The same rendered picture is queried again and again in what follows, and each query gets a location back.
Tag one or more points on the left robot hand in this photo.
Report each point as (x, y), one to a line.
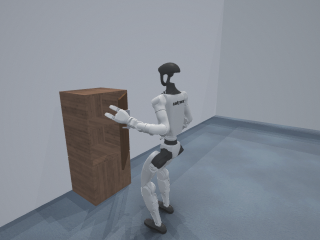
(121, 117)

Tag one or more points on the robot left foot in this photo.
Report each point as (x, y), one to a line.
(151, 224)

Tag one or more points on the robot left shin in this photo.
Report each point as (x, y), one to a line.
(151, 202)

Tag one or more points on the right robot upper arm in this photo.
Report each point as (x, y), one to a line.
(187, 111)

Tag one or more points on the left robot forearm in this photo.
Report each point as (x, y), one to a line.
(151, 129)

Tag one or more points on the left robot upper arm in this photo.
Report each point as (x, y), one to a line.
(159, 103)

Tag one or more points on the cupboard door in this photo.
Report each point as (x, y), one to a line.
(124, 132)

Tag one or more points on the handle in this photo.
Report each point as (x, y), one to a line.
(128, 111)

